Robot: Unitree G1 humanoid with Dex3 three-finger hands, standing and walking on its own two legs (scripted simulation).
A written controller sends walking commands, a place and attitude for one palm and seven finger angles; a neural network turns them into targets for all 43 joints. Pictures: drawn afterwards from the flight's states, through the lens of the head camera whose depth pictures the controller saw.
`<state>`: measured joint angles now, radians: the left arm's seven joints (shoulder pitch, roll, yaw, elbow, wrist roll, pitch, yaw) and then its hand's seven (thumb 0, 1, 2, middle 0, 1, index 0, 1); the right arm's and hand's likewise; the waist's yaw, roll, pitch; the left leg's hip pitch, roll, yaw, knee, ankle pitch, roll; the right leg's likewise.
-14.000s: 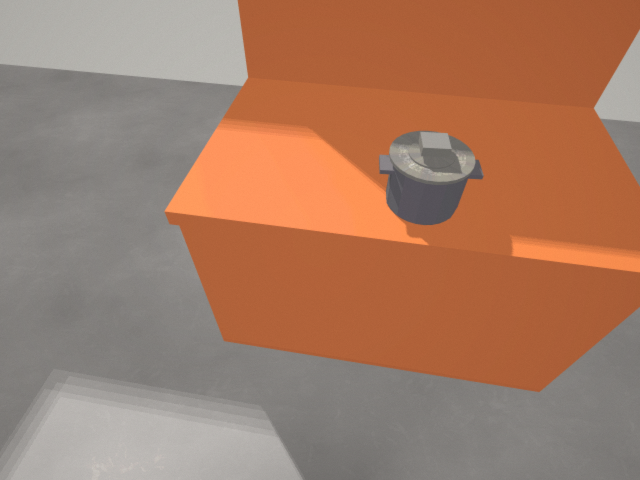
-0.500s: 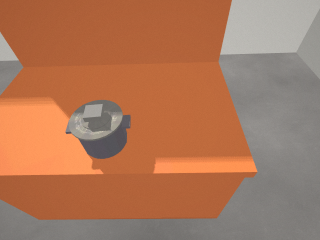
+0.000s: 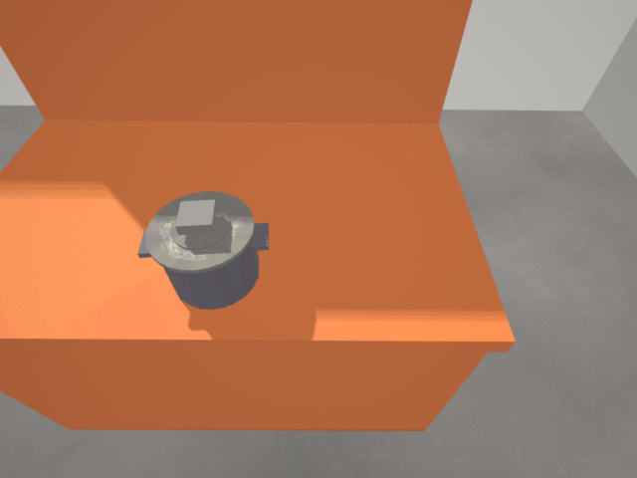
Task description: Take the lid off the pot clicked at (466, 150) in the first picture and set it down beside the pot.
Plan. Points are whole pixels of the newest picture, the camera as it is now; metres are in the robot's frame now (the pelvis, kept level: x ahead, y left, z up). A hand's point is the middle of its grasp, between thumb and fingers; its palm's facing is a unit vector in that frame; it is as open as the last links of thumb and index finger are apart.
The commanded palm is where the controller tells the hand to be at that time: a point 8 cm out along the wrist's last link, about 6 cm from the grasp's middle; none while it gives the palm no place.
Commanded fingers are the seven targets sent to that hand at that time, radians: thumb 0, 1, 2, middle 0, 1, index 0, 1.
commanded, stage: look again from close up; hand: left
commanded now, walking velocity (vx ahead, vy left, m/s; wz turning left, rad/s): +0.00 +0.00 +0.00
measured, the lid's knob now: (197, 217) +0.47 +0.22 +0.04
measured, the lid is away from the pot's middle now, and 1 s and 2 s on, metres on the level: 0.00 0.00 0.00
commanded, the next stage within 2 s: lift the closed hand beside the body in 0.48 s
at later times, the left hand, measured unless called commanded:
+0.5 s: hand out of the picture -0.02 +0.17 -0.18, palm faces +0.01 -0.99 -0.17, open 7.4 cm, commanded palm none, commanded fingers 0.00 0.90 0.90 -0.20 -0.30 -0.20 -0.30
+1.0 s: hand out of the picture +0.10 +0.20 -0.07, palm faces +0.19 -0.95 -0.24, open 4.3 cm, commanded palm +0.06 +0.26 -0.05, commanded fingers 0.00 0.90 0.90 -1.17 -1.36 -1.17 -1.36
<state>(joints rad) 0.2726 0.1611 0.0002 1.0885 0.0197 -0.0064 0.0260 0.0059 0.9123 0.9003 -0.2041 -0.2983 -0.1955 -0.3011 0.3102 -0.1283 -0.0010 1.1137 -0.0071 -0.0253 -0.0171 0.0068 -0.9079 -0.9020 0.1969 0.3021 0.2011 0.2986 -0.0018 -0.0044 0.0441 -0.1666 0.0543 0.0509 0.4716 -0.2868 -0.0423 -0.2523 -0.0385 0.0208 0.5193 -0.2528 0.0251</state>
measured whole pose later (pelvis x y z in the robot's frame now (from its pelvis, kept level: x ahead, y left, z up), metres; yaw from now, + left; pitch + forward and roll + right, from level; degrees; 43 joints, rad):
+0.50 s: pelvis -0.01 +0.01 +0.00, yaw -1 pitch -1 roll +1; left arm 0.30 0.14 0.00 1.10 0.02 -0.01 0.03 0.00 0.91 0.90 -0.20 -0.30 -0.19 -0.30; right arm 0.31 -0.11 -0.01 1.13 0.00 -0.03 -0.02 0.01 -0.91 -0.90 0.20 0.30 0.20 0.30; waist 0.00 -0.02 0.05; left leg -0.18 0.04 0.06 0.48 -0.29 -0.02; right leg -0.26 -0.05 0.04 0.51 -0.24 0.04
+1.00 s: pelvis -0.02 +0.01 -0.01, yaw +4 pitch +0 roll +0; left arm 0.51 0.20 0.01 0.14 0.02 -0.02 0.08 0.01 0.91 0.90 -0.76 -0.90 -0.75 -0.91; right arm 0.10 -0.26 -0.03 0.56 0.03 -0.24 -0.04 0.02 -0.91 -0.90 0.20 0.30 0.20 0.30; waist 0.03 -0.03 -0.01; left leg -0.31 0.03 -0.02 0.64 -0.33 -0.03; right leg -0.33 -0.07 -0.04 0.62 -0.28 0.04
